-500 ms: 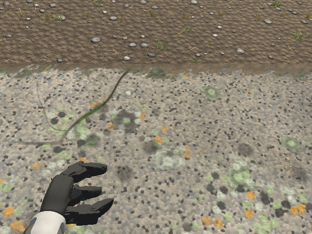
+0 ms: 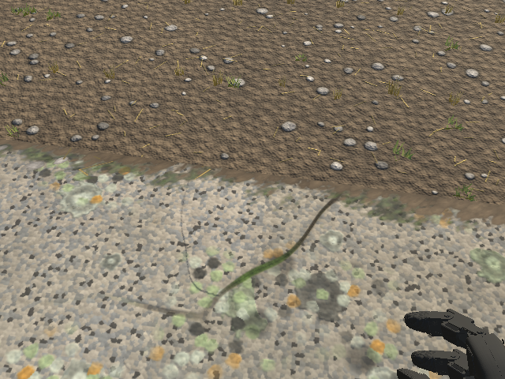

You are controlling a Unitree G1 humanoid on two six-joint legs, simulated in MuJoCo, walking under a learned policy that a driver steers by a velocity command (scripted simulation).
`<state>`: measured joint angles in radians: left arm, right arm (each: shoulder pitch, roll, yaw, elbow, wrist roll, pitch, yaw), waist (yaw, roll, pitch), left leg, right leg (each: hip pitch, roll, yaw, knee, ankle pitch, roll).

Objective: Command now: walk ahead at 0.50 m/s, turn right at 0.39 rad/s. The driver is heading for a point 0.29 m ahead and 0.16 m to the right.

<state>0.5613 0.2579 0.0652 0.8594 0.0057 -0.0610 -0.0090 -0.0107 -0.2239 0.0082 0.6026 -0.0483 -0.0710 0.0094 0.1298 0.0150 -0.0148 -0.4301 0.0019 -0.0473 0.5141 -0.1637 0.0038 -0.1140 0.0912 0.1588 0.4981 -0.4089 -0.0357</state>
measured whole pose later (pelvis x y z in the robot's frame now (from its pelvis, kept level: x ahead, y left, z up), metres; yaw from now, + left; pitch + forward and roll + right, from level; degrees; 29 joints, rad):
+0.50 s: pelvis +0.22 -0.04 -0.01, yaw -13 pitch +2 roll +2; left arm 0.07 0.23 0.03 0.66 0.03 -0.05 -0.03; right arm 0.39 -0.26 -0.04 0.84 0.00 -0.04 -0.01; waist -0.07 0.00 0.06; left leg -0.20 0.03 0.08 0.93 -0.54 -0.01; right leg -0.49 0.03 -0.03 0.61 -0.14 -0.09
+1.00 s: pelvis +0.27 -0.05 +0.01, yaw -14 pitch -1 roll +0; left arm 0.28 0.20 0.02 0.91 0.01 0.00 0.01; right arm 0.28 -0.19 -0.01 0.94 -0.01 0.00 -0.03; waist 0.02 -0.01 0.00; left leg -0.18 -0.01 0.01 0.43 -0.24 0.01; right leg -0.25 0.05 -0.02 0.41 -0.14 -0.06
